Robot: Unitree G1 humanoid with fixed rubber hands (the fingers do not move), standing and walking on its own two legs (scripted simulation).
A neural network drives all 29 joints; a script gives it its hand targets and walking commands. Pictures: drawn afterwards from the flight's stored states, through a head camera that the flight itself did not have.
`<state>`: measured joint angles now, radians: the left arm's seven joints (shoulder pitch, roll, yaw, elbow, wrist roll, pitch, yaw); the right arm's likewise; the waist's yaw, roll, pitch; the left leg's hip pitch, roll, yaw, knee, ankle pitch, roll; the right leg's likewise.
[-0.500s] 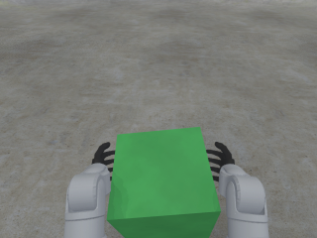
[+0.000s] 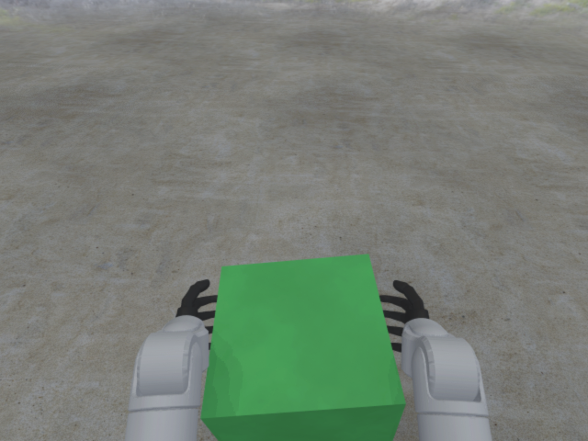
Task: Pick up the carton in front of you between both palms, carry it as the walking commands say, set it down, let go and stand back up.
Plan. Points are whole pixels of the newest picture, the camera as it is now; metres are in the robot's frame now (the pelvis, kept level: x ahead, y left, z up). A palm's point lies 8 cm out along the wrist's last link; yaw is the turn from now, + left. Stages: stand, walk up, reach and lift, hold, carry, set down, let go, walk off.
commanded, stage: carry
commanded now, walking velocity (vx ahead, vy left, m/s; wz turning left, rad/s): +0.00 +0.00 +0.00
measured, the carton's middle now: (304, 367) +0.27 +0.00 -0.02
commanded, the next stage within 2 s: hold in 0.96 s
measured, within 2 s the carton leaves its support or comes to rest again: neither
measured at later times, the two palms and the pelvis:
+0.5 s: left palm (189, 342) +0.28 +0.16 +0.04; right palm (405, 345) +0.27 -0.14 +0.03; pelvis -0.02 +0.01 +0.00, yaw +0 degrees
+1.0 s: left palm (182, 342) +0.27 +0.16 +0.04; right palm (400, 344) +0.27 -0.13 +0.04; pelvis -0.01 +0.01 +0.00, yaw +1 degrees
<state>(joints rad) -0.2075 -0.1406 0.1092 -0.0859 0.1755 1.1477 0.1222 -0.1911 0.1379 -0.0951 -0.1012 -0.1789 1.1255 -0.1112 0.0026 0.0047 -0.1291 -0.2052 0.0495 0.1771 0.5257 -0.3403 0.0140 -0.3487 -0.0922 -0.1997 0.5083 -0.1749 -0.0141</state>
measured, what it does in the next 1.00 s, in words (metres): stands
